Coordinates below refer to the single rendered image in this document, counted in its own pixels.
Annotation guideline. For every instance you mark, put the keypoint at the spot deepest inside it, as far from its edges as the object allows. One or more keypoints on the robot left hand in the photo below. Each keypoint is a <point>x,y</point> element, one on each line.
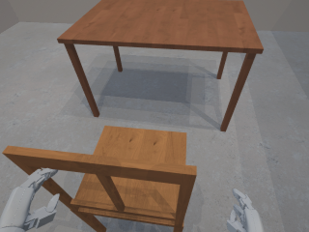
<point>15,213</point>

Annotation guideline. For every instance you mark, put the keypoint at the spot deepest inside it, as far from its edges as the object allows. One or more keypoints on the chair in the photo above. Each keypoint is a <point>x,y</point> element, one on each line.
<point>133,174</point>

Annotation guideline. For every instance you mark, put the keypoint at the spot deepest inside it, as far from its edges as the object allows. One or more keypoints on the table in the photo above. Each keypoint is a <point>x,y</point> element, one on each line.
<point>202,25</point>

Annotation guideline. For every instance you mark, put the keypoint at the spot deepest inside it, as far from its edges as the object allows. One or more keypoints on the robot right hand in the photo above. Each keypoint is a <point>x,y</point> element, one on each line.
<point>250,220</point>

